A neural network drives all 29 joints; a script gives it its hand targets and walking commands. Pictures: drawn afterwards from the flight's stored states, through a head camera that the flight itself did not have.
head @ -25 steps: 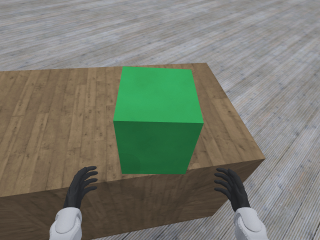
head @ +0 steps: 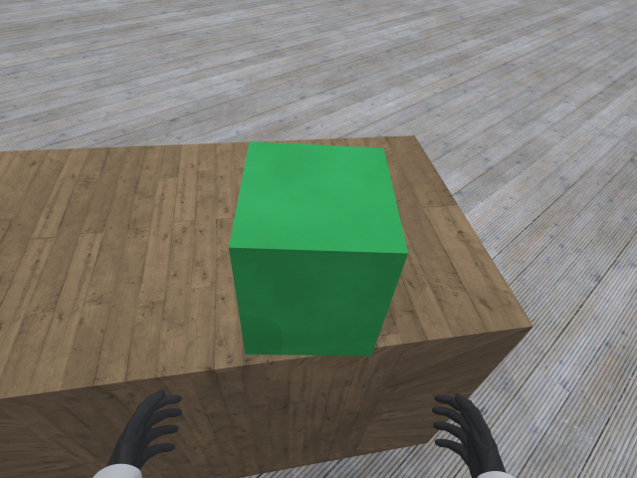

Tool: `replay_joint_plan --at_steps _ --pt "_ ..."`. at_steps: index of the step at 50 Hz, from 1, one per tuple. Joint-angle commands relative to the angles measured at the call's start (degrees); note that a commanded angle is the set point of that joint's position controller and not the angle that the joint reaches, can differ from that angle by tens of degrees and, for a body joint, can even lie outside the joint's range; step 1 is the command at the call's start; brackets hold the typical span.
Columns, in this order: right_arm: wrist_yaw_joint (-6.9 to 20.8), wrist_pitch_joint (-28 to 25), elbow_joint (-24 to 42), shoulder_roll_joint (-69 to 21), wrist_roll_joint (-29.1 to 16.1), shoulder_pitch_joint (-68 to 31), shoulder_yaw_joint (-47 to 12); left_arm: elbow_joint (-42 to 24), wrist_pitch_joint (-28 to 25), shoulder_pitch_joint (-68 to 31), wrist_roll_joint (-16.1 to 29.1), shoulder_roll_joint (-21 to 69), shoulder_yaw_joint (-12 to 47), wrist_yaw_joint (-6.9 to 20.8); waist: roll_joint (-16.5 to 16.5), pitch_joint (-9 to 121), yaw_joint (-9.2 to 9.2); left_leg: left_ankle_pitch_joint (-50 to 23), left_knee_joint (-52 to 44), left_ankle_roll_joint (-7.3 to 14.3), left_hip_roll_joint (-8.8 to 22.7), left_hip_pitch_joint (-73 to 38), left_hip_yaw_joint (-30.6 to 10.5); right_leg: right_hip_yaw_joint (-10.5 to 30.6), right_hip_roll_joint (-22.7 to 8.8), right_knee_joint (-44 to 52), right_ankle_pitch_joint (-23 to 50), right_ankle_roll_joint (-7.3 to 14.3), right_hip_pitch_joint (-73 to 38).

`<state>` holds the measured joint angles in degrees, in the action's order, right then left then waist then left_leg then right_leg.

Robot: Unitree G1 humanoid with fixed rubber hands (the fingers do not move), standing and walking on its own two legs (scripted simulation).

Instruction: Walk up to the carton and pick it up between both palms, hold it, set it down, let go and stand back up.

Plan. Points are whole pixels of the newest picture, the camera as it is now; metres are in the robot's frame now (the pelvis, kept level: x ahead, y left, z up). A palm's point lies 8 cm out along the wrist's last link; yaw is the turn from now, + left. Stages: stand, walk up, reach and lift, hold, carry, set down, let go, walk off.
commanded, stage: set down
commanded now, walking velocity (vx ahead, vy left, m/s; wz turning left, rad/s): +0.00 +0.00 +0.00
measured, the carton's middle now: (313, 253) +0.43 +0.03 +0.03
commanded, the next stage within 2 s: let go in 0.36 s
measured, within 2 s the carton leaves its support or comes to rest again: neither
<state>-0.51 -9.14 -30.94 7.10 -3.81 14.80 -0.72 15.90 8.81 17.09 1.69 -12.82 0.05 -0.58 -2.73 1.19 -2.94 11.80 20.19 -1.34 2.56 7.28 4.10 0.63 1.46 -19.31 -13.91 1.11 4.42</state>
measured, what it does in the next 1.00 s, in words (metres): stands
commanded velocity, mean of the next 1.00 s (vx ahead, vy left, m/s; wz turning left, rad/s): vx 0.00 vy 0.00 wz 0.00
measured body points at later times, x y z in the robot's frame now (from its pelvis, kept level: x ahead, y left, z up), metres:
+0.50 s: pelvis +0.00 +0.00 -0.01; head +0.00 +0.02 +0.44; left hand +0.15 +0.24 -0.10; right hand +0.16 -0.21 -0.10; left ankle -0.01 +0.13 -0.75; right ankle -0.04 -0.10 -0.75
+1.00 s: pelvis +0.00 +0.00 -0.01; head -0.01 +0.02 +0.44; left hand +0.13 +0.23 -0.10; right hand +0.14 -0.22 -0.11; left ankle -0.01 +0.13 -0.75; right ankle -0.04 -0.11 -0.75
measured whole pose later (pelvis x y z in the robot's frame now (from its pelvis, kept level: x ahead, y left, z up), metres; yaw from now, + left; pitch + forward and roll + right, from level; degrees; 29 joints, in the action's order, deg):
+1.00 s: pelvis +0.00 +0.00 -0.01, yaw +2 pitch +0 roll -1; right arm 1.1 -7.6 -50.1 9.6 1.8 9.8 2.4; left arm 30.4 3.3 16.5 -2.6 -11.4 1.2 0.0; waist -1.1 2.0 -0.6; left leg 15.1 27.9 -0.8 2.7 12.6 2.1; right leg -1.2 1.5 -24.4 -16.5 0.8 7.8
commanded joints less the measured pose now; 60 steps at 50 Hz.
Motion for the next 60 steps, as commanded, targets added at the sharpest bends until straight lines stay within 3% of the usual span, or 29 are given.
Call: replay_joint_plan --at_steps 1,8,13,24,31,34,42,43,45,46,47,48,49,51,60 --pt "-0.42 -3.61 6.38 5.51 0.8 -5.11 1.7 -7.93 -2.1 -4.48 -0.55 -6.34 -2.8 0.56 3.19 3.46 -0.05 -17.72 -0.11 -1.02 -3.18 -6.57 0.96 0.71 0.61 3.52 14.51 -2.71 6.05" --pt "-0.86 -5.38 0.66 5.3 1.62 -4.79 1.65 -5.16 -1.09 -2.48 -1.74 -6.79 -3.34 1.69 2.78 2.64 0.29 -19.08 0.55 -0.63 -3.44 -6.02 0.76 0.88 0.39 3.02 16.56 -2.61 5.54" --pt "-0.56 -5.83 -3.54 5.12 2.79 -5.87 2.41 -3.69 0.04 -3.92 -2.27 -7.27 -3.25 1.64 2.91 1.44 1.19 -16.45 0.9 -0.37 -3.22 -5.2 0.61 0.79 0.35 2.49 13.91 -2.29 7.28" --pt "1.68 -8.39 -12.99 9.32 4.99 -12.69 7.91 -3.39 1.15 -7.86 -2.08 -6.64 0.33 0.09 6.26 4.02 2.56 -14.05 3.89 -0.9 -1.51 -5.55 -0.81 -0.88 1.77 -1.28 9.61 -0.43 12.35" --pt "1.85 -10.61 -15.6 8.13 3.56 -12.85 4.98 0.77 0.17 -4.64 -3.24 -7.05 -2.14 0.62 1.65 6.12 1.61 -18.98 5.38 -0.09 -3.71 -3.31 -0.53 0.78 0.82 -2.76 23.83 -2.41 5.29" --pt "1.91 -10.68 -16.18 8.04 3.09 -13.38 4.51 1.06 0.14 -4.9 -3.79 -6.68 -2.46 0.68 2.19 5.66 1.53 -18.23 4.61 -0.37 -3.75 -3.66 -0.54 0.84 0.83 -2.26 23.3 -2.41 5.33" --pt "2.39 -9.3 -15.82 9.19 3.91 -14.18 6.25 -0.89 0.56 -7.41 -3.22 -6.33 -0.94 0.13 4.45 3.5 2.48 -13.71 3.31 -0.84 -2.67 -5.61 -0.55 0.29 1.21 -0.14 13.4 -1.25 10.45" --pt "1.54 -10.96 -12.14 11.92 3.49 -10.05 5.56 0.7 0.6 -5.57 -1.1 -1.87 2.12 0.51 4.93 0.87 2.8 -15.93 3.05 -1.96 -4.87 -0.93 1.29 1.13 -0.4 -1.67 15.88 -2.07 6.55" --pt "0.88 -11.85 -13.05 10.7 2.96 -9.56 4.57 -0.8 0.38 -5.65 -1.64 -4.21 0.16 0.97 4.41 2.8 2.76 -15.88 2.49 -1.52 -5.61 -0.88 1.13 0.98 -0.67 -2.54 20.92 -3.26 4.56" --pt "1.08 0.06 -20.06 8.6 5.17 -2.08 4.75 11.96 -6.3 6.71 -4.9 -8.17 -3.44 0.03 15.41 2.44 -1.43 -21.62 4.85 1.95 6.26 3.13 -5.53 2.97 -6.86 -0.8 7.99 -2.38 5.17" --pt "1.3 4.56 -17.5 8.89 6.73 -1.85 4.57 12.49 -8.17 7.45 -5.25 -8.68 -3.15 -0.2 12.24 -0.41 0.56 -12.44 5.26 2.27 5.38 6.72 -6.05 4.07 -6.83 1.1 5.24 -1.9 5.27" --pt "1.29 6.49 -16.04 8.58 6.59 -1.44 4.47 12.14 -9.69 2.86 -5.35 -8.28 -3.12 -0.18 5.89 -1.37 2.79 -11.99 4.78 2.21 4.92 8.05 -6.42 4.03 -6.73 -0.94 10.99 -1.55 4.09" --pt "1.42 7.18 -16.27 9.14 6.0 -0.12 4.42 12.84 -10.69 1.21 -5.2 -6.46 -2.82 -0.02 2.92 0.18 2.87 -12.12 4.9 2.22 4.88 7.83 -6.35 3.88 -6.29 -1.92 14.96 -0.94 3.25" --pt "1.66 7.6 -17.72 11.32 5.2 1.18 5.12 14.78 -11.44 1.31 -4.26 -3.67 -2.16 0.34 2.3 0.93 3.02 -5.85 5.02 1.8 3.38 7.77 -6.24 3.83 -6.32 -1.42 14.73 -0.46 3.92" --pt "1.13 7.54 -24.3 10.71 5.49 4.75 5.13 26.66 -12.42 6.12 -3.11 -3.87 -3.18 -1.09 1.83 -1.8 2.52 -10.98 4.1 2.62 3.07 6.26 -8.19 2.34 -6.82 -0.49 12.89 0.46 4.14"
